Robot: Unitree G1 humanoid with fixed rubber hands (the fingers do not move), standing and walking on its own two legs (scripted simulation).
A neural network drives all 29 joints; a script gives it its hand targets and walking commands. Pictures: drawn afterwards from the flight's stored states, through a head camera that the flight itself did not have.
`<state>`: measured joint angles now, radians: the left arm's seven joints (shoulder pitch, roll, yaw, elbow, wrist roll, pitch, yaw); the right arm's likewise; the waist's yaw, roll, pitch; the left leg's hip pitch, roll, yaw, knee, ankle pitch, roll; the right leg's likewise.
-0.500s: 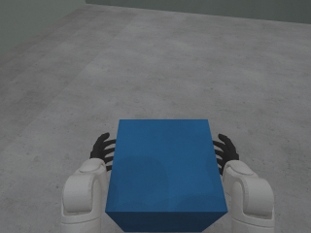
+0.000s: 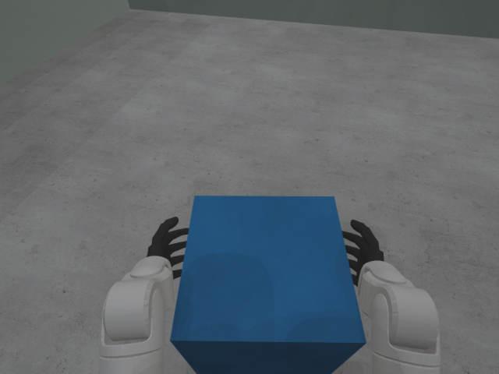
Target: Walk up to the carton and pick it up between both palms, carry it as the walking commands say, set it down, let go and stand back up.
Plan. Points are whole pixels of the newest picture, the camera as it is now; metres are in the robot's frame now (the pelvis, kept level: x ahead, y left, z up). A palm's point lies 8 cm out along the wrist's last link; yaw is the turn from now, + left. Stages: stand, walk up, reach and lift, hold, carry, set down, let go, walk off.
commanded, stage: carry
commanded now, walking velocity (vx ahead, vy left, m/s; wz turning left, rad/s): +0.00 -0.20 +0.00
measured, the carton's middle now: (262, 293) +0.26 -0.01 +0.00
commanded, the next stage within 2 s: none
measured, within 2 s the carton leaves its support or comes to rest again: neither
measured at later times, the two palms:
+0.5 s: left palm (255, 297) +0.22 +0.00 +0.09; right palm (484, 293) +0.22 -0.30 +0.08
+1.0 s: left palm (362, 348) +0.16 -0.12 +0.09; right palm out of the picture +0.17 -0.42 +0.09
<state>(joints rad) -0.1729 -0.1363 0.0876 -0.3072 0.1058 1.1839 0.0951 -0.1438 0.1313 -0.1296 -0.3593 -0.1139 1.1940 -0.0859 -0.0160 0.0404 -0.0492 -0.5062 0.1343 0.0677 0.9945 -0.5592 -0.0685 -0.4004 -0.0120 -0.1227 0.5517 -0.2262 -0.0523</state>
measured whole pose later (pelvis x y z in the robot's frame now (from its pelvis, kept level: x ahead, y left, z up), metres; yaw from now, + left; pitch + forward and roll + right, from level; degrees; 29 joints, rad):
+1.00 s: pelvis -0.10 -0.28 +0.01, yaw +0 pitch +3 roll -2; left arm -0.15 -0.13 0.11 -0.35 0.10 1.20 0.10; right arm -0.15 0.13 -0.10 -0.34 -0.10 1.18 -0.09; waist 0.02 0.00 -0.07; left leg -0.31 0.15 0.12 0.54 -0.27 -0.05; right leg -0.48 -0.02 -0.04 0.79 -0.38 0.05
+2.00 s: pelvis -0.20 -0.57 +0.00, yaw +0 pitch +4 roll -1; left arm -0.17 -0.14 0.10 -0.31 0.11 1.17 0.09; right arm -0.16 0.13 -0.13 -0.34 -0.09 1.18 -0.10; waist -0.02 0.02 -0.08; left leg -0.33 0.05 0.10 0.65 -0.44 -0.03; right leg -0.41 0.03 -0.17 0.51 -0.18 -0.10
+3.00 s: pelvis -0.21 -0.55 +0.01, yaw +3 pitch +4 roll +1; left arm -0.14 -0.13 0.14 -0.05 0.14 0.89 0.06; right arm -0.14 0.13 -0.11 -0.05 -0.15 0.89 -0.07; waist 0.00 -0.02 -0.13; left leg -0.28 -0.02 0.10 0.49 -0.27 0.04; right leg -0.40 -0.04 -0.18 0.47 -0.14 -0.06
